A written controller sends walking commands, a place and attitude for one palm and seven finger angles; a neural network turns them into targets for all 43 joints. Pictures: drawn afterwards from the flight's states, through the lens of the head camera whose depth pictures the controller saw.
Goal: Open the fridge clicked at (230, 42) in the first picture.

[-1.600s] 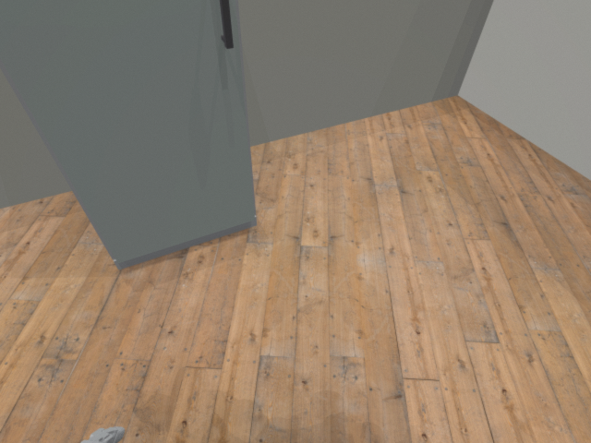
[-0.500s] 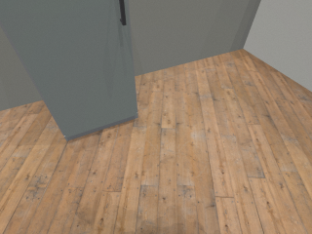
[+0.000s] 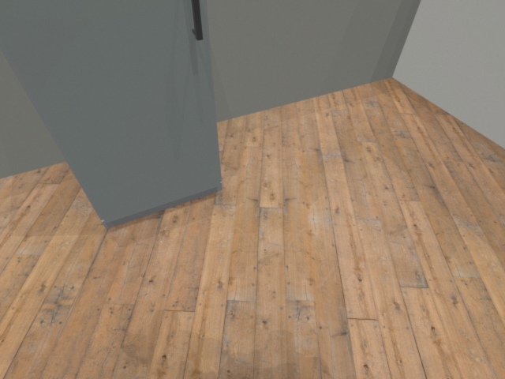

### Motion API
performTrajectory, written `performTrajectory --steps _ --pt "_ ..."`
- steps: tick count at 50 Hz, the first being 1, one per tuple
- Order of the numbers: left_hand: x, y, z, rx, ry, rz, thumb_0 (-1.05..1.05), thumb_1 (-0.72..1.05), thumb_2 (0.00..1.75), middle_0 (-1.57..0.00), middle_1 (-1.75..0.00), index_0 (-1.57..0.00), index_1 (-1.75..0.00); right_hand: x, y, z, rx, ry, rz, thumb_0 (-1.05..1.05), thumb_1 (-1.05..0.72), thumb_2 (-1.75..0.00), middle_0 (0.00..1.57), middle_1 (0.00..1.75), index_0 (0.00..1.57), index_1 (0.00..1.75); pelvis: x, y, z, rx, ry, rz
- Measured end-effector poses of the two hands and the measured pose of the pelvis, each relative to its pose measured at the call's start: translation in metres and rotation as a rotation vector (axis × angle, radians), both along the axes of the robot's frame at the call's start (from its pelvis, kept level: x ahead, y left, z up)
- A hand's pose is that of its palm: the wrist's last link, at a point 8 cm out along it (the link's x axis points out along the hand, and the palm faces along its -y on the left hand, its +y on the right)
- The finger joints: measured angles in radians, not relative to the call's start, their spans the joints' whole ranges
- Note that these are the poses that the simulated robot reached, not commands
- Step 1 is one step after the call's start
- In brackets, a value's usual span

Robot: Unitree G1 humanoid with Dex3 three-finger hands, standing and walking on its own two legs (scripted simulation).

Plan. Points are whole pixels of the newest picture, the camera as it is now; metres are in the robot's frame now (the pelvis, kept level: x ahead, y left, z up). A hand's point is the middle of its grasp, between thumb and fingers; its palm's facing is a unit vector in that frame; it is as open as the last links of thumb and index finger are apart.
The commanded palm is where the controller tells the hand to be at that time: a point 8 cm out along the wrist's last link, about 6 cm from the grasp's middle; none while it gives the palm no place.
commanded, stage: walk to a spot facing it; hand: right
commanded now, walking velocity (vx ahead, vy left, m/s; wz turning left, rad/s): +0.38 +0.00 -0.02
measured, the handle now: out of the picture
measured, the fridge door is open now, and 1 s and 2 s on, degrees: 0 0 0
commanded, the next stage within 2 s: turn to face it in 0.62 s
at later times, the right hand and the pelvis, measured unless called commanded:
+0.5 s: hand (361, 373) +0.19 -0.19 -0.18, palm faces -0.07 +0.99 -0.15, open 7.3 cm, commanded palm none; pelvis +0.13 -0.02 -0.01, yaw +3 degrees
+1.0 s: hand (333, 295) +0.34 -0.16 -0.19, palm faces -0.06 +0.98 -0.16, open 7.3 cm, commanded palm none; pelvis +0.31 +0.01 -0.01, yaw +8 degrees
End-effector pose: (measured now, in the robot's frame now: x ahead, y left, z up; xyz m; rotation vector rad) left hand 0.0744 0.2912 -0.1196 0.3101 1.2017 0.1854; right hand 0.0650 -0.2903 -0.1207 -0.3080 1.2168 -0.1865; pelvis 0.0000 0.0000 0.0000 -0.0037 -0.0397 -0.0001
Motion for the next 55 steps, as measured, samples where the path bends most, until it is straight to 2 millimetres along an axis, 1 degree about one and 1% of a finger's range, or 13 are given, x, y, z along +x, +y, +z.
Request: performTrajectory --steps 5,12,15,19,23,29,32,34,40,43,46,51,55 --pt "-0.008 -0.015 -0.008 -0.029 0.035 0.010 0.00 0.91 0.90 -0.20 -0.30 -0.20 -0.30 -0.008 0.014 -0.013 0.050 0.028 -0.021 0.00 -0.91 -0.90 0.20 0.30 0.20 0.30 0.013 -0.002 -0.003 0.008 0.009 0.006" --pt "-0.026 -0.057 -0.021 -0.065 0.111 0.063 0.00 0.91 0.90 -0.20 -0.30 -0.20 -0.30 -0.032 0.026 -0.044 0.164 0.141 -0.083 0.00 -0.91 -0.90 0.21 0.30 0.20 0.30 0.046 -0.022 -0.014 0.018 0.015 0.010" --pt "-0.040 -0.076 -0.022 -0.087 0.134 0.127 0.00 0.91 0.90 -0.20 -0.30 -0.20 -0.30 -0.026 0.029 -0.046 0.183 0.216 -0.061 0.01 -0.91 -0.90 0.21 0.30 0.20 0.30 0.063 -0.028 -0.012 0.012 0.019 0.036" --pt "-0.070 -0.100 -0.016 -0.123 0.251 0.198 0.00 0.91 0.90 -0.20 -0.30 -0.20 -0.30 0.017 0.034 -0.039 0.196 0.201 -0.032 0.01 -0.91 -0.90 0.21 0.30 0.20 0.30 0.086 -0.028 -0.006 0.016 0.022 0.032" --pt "-0.091 -0.117 -0.010 -0.160 0.392 0.260 0.00 0.91 0.90 -0.20 -0.30 -0.20 -0.30 0.084 0.041 -0.035 0.194 0.124 0.001 0.01 -0.91 -0.90 0.20 0.30 0.20 0.30 0.113 -0.022 -0.005 0.015 0.025 0.041" --pt "-0.083 -0.118 -0.015 -0.206 0.519 0.343 0.00 0.91 0.90 -0.21 -0.30 -0.20 -0.30 0.205 0.067 -0.036 0.171 0.005 0.089 0.01 -0.92 -0.90 0.20 0.30 0.20 0.30 0.168 -0.002 -0.018 0.007 0.026 0.071" --pt "-0.056 -0.103 -0.030 -0.222 0.543 0.355 0.00 0.91 0.90 -0.21 -0.30 -0.20 -0.30 0.256 0.083 -0.043 0.154 -0.081 0.108 0.01 -0.91 -0.90 0.20 0.30 0.20 0.30 0.201 0.015 -0.033 -0.001 0.020 0.074" --pt "-0.023 -0.088 -0.038 -0.217 0.507 0.343 0.01 0.91 0.90 -0.21 -0.30 -0.20 -0.30 0.274 0.091 -0.042 0.152 -0.114 0.095 0.00 -0.91 -0.90 0.20 0.30 0.20 0.30 0.215 0.023 -0.034 0.004 0.008 0.066" --pt "0.127 -0.042 -0.040 -0.160 0.220 0.235 0.01 0.91 0.90 -0.20 -0.30 -0.19 -0.30 0.279 0.096 -0.030 0.135 -0.072 0.013 -0.01 -0.94 -0.90 0.21 0.30 0.20 0.30 0.257 0.032 -0.016 0.015 -0.001 0.052" --pt "0.201 -0.032 -0.034 -0.143 0.069 0.193 0.00 0.91 0.90 -0.20 -0.30 -0.19 -0.30 0.277 0.090 -0.027 0.122 -0.010 0.018 -0.01 -0.95 -0.90 0.21 0.30 0.20 0.30 0.274 0.030 -0.011 0.017 0.012 0.072" --pt "0.259 -0.031 -0.025 -0.129 -0.046 0.170 0.00 0.92 0.90 -0.20 -0.30 -0.19 -0.30 0.274 0.087 -0.031 0.135 0.061 0.021 -0.01 -0.94 -0.90 0.20 0.30 0.20 0.30 0.290 0.025 -0.011 0.023 0.023 0.107" --pt "0.320 -0.042 -0.014 -0.100 -0.140 0.145 0.00 0.92 0.90 -0.20 -0.30 -0.19 -0.30 0.278 0.076 -0.046 0.177 0.140 0.000 0.00 -0.92 -0.90 0.21 0.30 0.20 0.30 0.316 0.009 -0.016 0.040 0.028 0.157" --pt "0.333 -0.055 -0.009 -0.077 -0.152 0.152 0.00 0.91 0.90 -0.20 -0.30 -0.19 -0.30 0.296 0.065 -0.055 0.195 0.171 0.006 0.00 -0.91 -0.90 0.20 0.30 0.20 0.30 0.333 -0.002 -0.017 0.033 0.021 0.206"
